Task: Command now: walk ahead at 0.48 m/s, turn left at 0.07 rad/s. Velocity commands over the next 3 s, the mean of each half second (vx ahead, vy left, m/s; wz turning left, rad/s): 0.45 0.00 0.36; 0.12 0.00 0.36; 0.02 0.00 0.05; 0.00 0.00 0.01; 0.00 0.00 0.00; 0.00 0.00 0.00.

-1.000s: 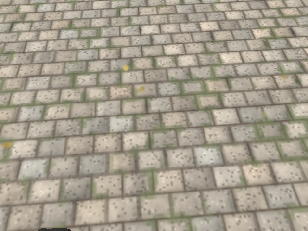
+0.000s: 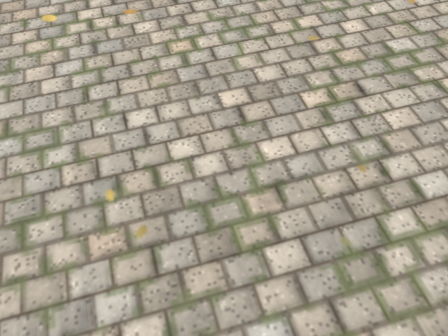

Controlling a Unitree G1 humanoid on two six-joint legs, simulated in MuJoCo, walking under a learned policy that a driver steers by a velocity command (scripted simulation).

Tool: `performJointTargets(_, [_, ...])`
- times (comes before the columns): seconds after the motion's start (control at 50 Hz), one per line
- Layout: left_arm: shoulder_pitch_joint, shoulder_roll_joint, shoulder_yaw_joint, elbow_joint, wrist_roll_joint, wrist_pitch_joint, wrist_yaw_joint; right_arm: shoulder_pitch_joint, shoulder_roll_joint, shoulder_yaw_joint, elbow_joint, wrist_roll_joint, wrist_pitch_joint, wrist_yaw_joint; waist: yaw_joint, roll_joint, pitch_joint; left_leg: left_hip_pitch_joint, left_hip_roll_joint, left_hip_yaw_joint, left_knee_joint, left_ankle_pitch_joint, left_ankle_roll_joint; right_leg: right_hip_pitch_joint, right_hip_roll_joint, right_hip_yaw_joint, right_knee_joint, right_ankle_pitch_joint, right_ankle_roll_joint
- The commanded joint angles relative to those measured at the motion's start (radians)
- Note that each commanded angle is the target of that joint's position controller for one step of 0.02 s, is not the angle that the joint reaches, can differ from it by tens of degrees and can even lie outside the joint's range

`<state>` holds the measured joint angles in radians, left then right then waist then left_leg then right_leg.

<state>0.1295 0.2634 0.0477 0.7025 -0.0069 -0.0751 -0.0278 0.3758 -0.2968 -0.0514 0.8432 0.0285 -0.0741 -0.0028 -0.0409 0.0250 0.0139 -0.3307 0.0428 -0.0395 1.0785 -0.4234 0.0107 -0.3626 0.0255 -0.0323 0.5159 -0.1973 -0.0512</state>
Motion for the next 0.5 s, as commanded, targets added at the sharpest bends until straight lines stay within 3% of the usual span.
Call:
performJointTargets(0.02, [0.109, 0.104, 0.03, -0.007, 0.014, -0.008, 0.003, -0.078, -0.11, -0.03, -0.1, -0.008, -0.027, 0.002, 0.068, -0.126, -0.026, -0.397, 0.101, -0.036, 0.083, 0.123, 0.016, 0.321, -0.274, 0.357, -0.317, -0.046, -0.173])
performJointTargets(0.06, [0.084, 0.097, 0.031, 0.006, 0.015, -0.021, 0.003, -0.047, -0.067, -0.023, -0.083, -0.004, -0.002, 0.006, 0.035, -0.135, -0.013, -0.334, 0.109, -0.037, 0.057, 0.179, 0.004, 0.236, -0.255, 0.254, -0.365, 0.073, -0.17])
performJointTargets(0.14, [0.11, 0.123, 0.042, 0.051, 0.021, -0.04, 0.012, -0.125, -0.05, -0.021, -0.113, -0.008, 0.015, 0.002, 0.039, -0.082, 0.027, -0.394, 0.086, -0.075, -0.091, 0.345, -0.02, 0.227, -0.25, 0.1, -0.398, 0.248, -0.163])
performJointTargets(0.22, [0.13, 0.147, 0.044, 0.075, 0.013, -0.038, 0.025, -0.259, -0.023, -0.006, -0.156, -0.011, 0.005, 0.026, 0.085, -0.066, 0.058, -0.328, 0.056, -0.002, -0.346, 0.544, -0.005, 0.232, -0.229, -0.025, -0.423, 0.269, -0.124])
performJointTargets(0.32, [0.204, 0.176, 0.055, 0.124, -0.005, -0.005, 0.034, -0.373, -0.025, -0.002, -0.233, -0.008, 0.006, 0.059, 0.116, -0.051, 0.083, -0.387, 0.031, 0.042, -0.473, 0.455, 0.044, 0.444, -0.292, -0.076, -0.343, 0.403, -0.098])
performJointTargets(0.36, [0.192, 0.202, 0.062, 0.121, -0.007, 0.013, 0.043, -0.352, -0.051, -0.014, -0.251, -0.009, 0.01, 0.069, 0.084, -0.084, 0.039, -0.309, -0.02, 0.102, -0.478, 0.345, 0.077, 0.495, -0.297, -0.108, -0.228, 0.715, -0.074])
performJointTargets(0.38, [0.18, 0.216, 0.065, 0.114, -0.004, 0.026, 0.051, -0.292, -0.077, -0.029, -0.246, -0.014, 0.013, 0.07, 0.046, -0.109, -0.002, -0.225, -0.062, 0.135, -0.474, 0.292, 0.095, 0.503, -0.286, -0.124, -0.109, 0.915, -0.057])
performJointTargets(0.4, [0.164, 0.217, 0.064, 0.105, -0.002, 0.037, 0.061, -0.155, -0.119, -0.053, -0.216, -0.018, 0.014, 0.066, -0.028, -0.107, -0.076, -0.05, -0.109, 0.152, -0.511, 0.32, 0.118, 0.46, -0.256, -0.143, 0.085, 1.004, -0.03])
performJointTargets(0.42, [0.159, 0.207, 0.056, 0.089, -0.001, 0.035, 0.068, -0.013, -0.18, -0.082, -0.189, -0.022, 0.016, 0.049, -0.103, -0.058, -0.157, 0.224, -0.077, 0.062, -0.567, 0.483, 0.161, 0.279, -0.208, -0.151, 0.345, 0.838, 0.02])
performJointTargets(0.44, [0.282, 0.075, 0.014, 0.042, 0.044, 0.012, 0.052, 0.007, -0.306, -0.102, -0.198, -0.031, 0.019, 0.033, -0.004, 0.216, -0.303, 0.671, 0.219, -0.391, -0.497, 0.804, 0.343, -0.177, -0.033, -0.129, 0.762, -0.097, 0.099])
performJointTargets(0.46, [0.264, 0.122, 0.007, 0.045, 0.033, -0.022, 0.033, 0.023, -0.256, -0.086, -0.236, -0.028, 0.017, 0.031, -0.048, 0.159, -0.518, 0.785, 0.349, -0.73, -0.623, 0.84, 0.465, -0.295, 0.061, 0.099, 0.968, -0.47, 0.111])
performJointTargets(0.48, [0.153, 0.184, 0.028, 0.02, -0.01, -0.033, 0.024, -0.017, -0.208, -0.071, -0.242, -0.036, 0.019, 0.032, -0.075, 0.065, -0.434, 0.709, 0.293, -0.555, -0.631, 0.898, 0.399, -0.341, -0.013, 0.165, 0.969, -0.397, 0.091])
performJointTargets(0.5, [0.099, 0.163, 0.018, -0.006, -0.014, -0.036, 0.029, -0.075, -0.171, -0.063, -0.241, -0.021, 0.02, 0.028, -0.043, 0.004, -0.293, 0.557, 0.242, -0.422, -0.637, 0.903, 0.349, -0.359, -0.054, 0.142, 0.881, -0.325, 0.082])
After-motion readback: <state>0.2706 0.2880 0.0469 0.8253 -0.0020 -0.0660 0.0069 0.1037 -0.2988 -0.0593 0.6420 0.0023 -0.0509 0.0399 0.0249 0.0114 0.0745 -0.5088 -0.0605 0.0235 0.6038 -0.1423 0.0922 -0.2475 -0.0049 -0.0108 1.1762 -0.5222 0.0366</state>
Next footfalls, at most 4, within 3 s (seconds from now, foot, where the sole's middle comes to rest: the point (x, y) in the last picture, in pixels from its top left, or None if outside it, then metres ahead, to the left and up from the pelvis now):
0.42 left None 0.39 0.17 -0.77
0.88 right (242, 313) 0.54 -0.03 -0.77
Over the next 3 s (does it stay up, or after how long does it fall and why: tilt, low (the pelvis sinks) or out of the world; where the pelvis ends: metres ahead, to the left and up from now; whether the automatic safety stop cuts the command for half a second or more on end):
stays up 0.43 0.05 0.00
